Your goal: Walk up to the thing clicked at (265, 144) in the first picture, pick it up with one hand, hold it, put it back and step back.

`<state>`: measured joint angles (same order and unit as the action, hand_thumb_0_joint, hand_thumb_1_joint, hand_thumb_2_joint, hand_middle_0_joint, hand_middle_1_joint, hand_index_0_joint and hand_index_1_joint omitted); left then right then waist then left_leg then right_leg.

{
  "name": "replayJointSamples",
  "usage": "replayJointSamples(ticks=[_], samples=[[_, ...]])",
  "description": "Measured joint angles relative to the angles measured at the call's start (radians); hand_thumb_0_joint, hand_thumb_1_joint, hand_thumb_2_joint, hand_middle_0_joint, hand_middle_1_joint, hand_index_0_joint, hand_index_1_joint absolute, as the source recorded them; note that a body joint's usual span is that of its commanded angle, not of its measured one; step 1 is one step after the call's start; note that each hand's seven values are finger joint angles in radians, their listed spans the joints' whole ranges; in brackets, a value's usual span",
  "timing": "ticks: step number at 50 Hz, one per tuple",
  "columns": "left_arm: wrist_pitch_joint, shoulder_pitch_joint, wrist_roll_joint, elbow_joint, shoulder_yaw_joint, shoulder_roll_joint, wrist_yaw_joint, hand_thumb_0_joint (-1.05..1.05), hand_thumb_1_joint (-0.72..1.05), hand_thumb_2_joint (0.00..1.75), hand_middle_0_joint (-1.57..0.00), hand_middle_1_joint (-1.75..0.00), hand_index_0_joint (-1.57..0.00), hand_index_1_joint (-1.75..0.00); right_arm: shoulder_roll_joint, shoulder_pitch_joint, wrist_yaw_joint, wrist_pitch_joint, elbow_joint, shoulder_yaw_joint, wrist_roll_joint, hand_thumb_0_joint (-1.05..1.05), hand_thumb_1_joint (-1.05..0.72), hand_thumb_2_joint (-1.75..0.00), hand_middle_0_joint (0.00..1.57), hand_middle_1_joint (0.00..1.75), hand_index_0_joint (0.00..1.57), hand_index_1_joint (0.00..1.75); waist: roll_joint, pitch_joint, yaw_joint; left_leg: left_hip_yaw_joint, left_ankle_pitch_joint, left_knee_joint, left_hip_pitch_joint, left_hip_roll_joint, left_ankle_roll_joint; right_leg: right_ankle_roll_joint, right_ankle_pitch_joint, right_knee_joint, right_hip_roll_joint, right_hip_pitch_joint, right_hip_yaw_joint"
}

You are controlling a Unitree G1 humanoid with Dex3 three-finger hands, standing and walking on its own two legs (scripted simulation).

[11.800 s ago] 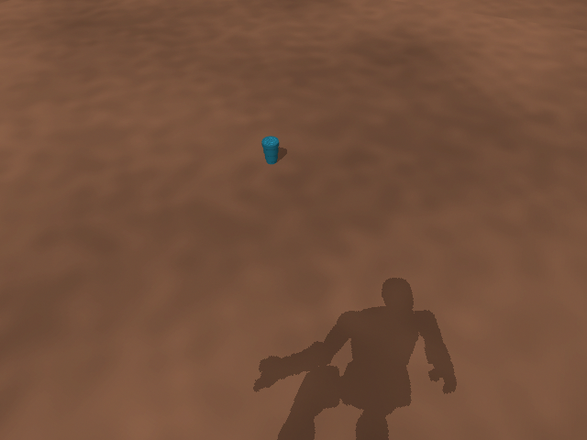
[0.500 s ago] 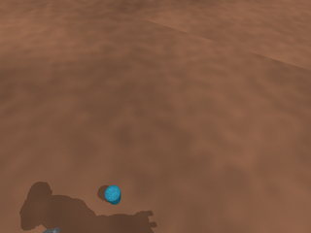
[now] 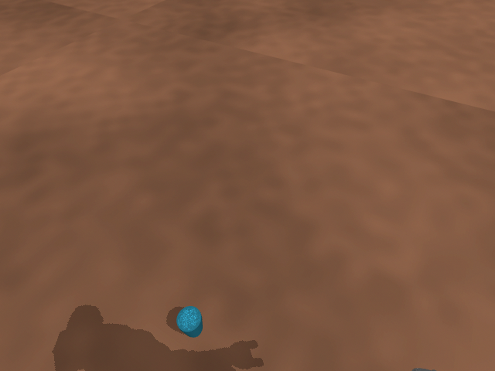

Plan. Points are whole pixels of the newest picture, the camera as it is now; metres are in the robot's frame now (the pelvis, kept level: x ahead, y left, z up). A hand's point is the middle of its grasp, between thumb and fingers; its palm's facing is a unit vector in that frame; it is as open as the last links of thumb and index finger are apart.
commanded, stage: walk up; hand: left
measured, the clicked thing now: (191, 324) +0.40 +0.25 -0.71
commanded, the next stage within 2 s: stand in 0.56 s
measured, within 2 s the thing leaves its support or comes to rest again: neither
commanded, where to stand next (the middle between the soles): +0.02 +0.02 m, yaw -1 degrees
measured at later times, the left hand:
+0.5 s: hand out of the picture +0.09 +0.26 -0.15, palm faces -0.01 -0.94 -0.34, open 7.4 cm
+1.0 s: hand out of the picture +0.07 +0.25 -0.15, palm faces -0.05 -0.94 -0.35, open 7.4 cm
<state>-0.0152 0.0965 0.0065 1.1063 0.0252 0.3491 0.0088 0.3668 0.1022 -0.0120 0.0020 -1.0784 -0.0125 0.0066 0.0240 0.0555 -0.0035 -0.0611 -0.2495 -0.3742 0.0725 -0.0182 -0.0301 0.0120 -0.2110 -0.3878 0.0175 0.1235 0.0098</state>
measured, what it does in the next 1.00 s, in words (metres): stands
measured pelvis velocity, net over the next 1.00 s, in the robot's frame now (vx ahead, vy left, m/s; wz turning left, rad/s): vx -0.02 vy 0.00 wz -0.02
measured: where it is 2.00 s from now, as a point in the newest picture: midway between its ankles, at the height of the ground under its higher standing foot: outside the picture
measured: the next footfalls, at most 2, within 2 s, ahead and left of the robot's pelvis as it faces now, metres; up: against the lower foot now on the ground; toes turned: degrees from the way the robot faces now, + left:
left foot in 1.86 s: -0.06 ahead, +0.15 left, +0.00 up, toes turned -2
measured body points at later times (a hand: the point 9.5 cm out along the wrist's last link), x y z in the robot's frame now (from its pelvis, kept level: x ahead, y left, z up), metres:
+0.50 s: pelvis +0.00 +0.00 +0.00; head +0.00 +0.00 +0.45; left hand +0.09 +0.30 -0.13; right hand +0.06 -0.30 -0.13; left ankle -0.03 +0.14 -0.74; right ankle +0.00 -0.13 -0.74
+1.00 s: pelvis -0.02 +0.00 +0.00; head -0.01 +0.00 +0.45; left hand +0.07 +0.30 -0.13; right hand +0.05 -0.30 -0.13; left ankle -0.03 +0.14 -0.74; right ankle +0.00 -0.13 -0.74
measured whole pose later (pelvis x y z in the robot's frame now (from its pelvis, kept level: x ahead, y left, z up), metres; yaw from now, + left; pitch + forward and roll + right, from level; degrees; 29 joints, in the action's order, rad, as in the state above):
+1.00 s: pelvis -0.02 +0.00 +0.00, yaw -1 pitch -3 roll +0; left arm -0.01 0.11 0.01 1.12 0.00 0.35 0.01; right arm 0.36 0.11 -0.01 0.00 -1.12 -0.01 0.01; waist 0.00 0.07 0.00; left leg -0.04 -0.20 -0.31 0.07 -0.02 -0.03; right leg 0.01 -0.16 -0.35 0.02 0.14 -0.01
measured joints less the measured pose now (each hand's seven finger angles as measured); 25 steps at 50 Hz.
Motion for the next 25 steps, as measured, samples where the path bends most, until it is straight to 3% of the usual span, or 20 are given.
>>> replayJointSamples(ticks=[25], samples=[[0.006,-0.004,0.001,0.023,0.005,-0.008,0.003,0.00,0.91,0.90,-0.20,-0.30,-0.20,-0.30,-0.017,0.038,0.004,0.004,-0.039,0.002,0.005,0.01,-0.90,-0.90,0.20,0.30,0.20,0.30,-0.016,-0.006,0.010,0.016,0.018,0.026,-0.003,0.002,0.005,0.005,0.024,0.028,0.001,0.001,-0.016]])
